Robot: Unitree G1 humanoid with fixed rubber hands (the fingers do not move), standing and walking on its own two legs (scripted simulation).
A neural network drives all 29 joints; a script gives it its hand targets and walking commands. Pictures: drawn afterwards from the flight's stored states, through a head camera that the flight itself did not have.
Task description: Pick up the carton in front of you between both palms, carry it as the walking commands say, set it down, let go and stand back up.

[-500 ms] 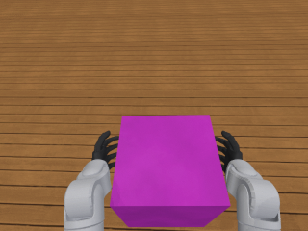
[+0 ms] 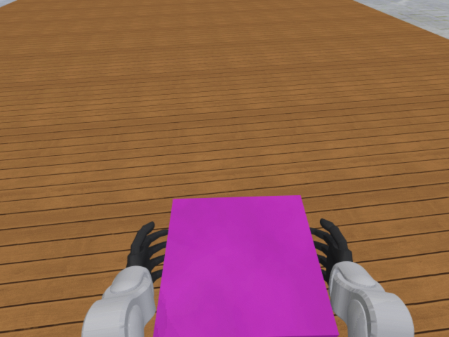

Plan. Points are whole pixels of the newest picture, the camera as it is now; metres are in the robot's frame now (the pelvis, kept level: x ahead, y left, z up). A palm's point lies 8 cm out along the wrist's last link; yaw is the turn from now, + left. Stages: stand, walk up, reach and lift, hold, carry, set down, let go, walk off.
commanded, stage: carry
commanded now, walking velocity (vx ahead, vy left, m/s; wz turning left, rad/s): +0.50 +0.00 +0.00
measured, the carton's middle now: (239, 288) +0.22 -0.01 +0.01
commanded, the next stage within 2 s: none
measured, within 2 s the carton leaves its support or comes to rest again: neither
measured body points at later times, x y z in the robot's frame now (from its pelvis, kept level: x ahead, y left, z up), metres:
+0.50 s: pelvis +0.32 -0.04 +0.00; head +0.30 -0.05 +0.45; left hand +0.54 +0.13 +0.09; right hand +0.56 -0.17 +0.08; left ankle +0.42 +0.12 -0.70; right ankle +0.23 -0.13 -0.75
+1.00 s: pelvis +0.65 +0.02 +0.00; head +0.64 +0.03 +0.45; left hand +0.89 +0.17 +0.08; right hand +0.89 -0.13 +0.09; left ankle +0.55 +0.10 -0.75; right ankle +0.78 -0.13 -0.71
